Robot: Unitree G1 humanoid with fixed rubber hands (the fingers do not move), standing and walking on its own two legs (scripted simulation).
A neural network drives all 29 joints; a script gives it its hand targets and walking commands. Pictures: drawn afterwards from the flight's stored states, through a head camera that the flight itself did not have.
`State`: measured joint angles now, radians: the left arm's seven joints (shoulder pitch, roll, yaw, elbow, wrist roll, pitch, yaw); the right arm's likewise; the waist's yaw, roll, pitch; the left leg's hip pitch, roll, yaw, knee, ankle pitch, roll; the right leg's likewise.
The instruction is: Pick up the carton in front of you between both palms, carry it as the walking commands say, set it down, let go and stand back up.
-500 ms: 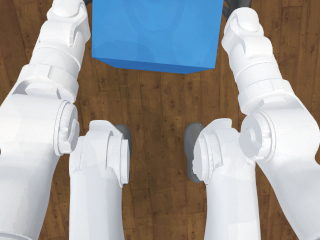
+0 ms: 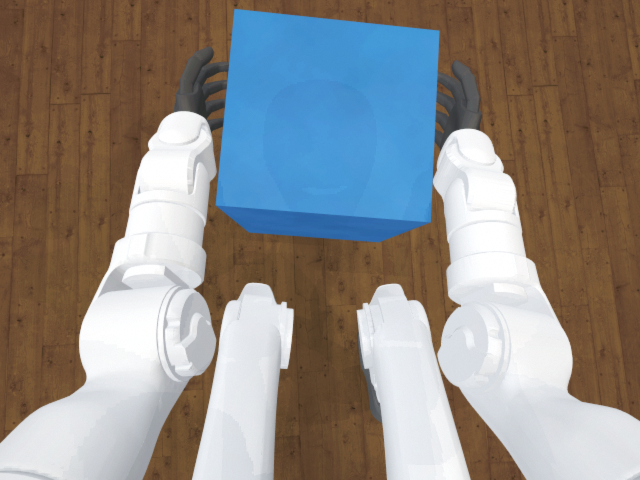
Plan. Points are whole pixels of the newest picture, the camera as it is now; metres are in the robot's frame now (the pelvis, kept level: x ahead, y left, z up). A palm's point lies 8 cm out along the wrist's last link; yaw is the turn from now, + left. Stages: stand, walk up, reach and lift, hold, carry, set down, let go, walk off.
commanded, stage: reach and lift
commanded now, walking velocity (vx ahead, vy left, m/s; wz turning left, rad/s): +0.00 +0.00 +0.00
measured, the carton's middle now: (323, 153) +0.49 +0.01 -0.13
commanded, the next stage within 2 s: none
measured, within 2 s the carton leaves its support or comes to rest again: neither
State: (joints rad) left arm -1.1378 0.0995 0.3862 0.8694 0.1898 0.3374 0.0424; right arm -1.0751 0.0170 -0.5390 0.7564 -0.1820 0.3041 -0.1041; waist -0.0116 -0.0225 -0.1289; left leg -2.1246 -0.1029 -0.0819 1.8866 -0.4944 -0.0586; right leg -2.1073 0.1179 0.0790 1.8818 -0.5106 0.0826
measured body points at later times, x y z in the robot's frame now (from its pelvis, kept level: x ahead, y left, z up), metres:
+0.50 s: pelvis +0.04 +0.00 +0.13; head +0.23 +0.01 +0.53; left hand +0.48 +0.16 +0.07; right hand +0.48 -0.15 +0.08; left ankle +0.12 +0.13 -0.42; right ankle +0.12 -0.13 -0.42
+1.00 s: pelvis +0.10 +0.00 +0.27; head +0.16 +0.00 +0.71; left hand +0.43 +0.16 +0.23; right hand +0.44 -0.15 +0.24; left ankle +0.12 +0.13 -0.42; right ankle +0.12 -0.13 -0.42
